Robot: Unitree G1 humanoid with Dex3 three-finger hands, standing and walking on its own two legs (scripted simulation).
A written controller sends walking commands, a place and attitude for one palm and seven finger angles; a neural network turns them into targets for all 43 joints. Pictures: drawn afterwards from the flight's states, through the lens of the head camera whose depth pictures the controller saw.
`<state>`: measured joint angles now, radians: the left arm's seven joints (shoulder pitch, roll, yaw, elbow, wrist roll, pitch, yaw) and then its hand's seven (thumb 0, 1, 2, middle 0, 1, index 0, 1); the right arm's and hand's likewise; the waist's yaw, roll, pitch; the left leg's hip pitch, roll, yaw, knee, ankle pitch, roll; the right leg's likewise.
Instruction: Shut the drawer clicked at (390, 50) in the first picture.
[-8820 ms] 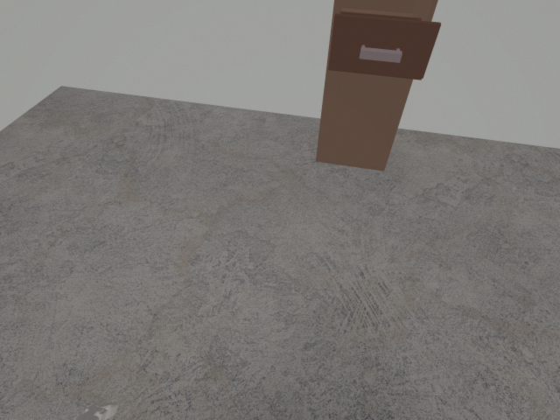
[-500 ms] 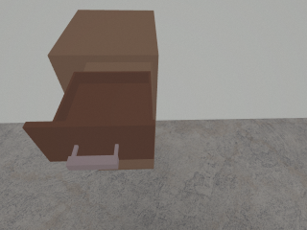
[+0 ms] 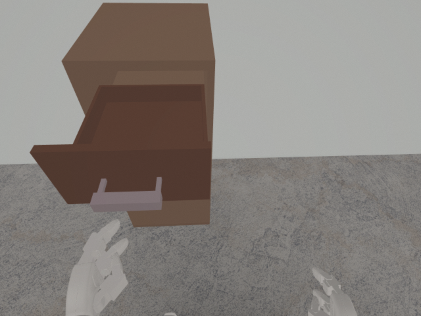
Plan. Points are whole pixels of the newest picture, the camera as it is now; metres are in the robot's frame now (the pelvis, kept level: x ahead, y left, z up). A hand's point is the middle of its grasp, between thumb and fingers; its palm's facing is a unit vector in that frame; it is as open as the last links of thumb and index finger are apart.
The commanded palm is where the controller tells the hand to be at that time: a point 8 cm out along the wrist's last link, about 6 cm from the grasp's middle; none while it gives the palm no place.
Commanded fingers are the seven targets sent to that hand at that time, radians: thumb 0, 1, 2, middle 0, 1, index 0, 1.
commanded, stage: raise the hand and make a fist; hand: left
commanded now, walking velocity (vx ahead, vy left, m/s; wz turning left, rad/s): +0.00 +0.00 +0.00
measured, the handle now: (129, 191) +0.36 +0.18 +0.03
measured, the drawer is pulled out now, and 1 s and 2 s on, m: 0.29 0.29 0.29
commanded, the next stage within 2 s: bring the fist close to the handle in 1.62 s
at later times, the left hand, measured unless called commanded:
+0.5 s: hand (133, 278) +0.18 +0.13 +0.04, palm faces +0.08 -1.00 -0.02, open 4.1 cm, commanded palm +0.13 +0.19 +0.06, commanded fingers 0.00 0.90 0.90 -1.00 -1.17 -1.00 -1.17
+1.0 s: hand (127, 273) +0.17 +0.13 +0.11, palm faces +0.06 -1.00 +0.01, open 3.1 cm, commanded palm +0.12 +0.18 +0.11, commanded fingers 0.00 0.90 0.90 -1.40 -1.60 -1.40 -1.60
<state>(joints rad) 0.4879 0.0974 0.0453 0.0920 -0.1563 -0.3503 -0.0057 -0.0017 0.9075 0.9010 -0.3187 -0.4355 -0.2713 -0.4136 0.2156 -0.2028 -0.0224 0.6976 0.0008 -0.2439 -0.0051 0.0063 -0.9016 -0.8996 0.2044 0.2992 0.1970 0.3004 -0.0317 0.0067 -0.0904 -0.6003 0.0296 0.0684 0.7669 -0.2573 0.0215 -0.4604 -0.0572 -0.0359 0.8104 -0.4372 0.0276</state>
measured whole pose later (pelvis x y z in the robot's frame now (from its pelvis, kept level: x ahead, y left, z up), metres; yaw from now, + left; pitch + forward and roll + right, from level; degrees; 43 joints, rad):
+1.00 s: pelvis +0.03 -0.01 -0.02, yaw +1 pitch +6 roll -2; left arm 0.79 0.14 -0.03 -0.54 -0.21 -0.23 -0.13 0.01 0.90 0.90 -1.30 -1.50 -1.30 -1.49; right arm 0.20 -0.18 0.02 0.46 0.04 -0.19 -0.03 0.01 -0.90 -0.90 0.20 0.30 0.20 0.30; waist 0.05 0.05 -0.13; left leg -0.65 0.03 -0.02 0.93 -0.38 0.01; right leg -0.46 -0.02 -0.07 0.90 -0.54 0.01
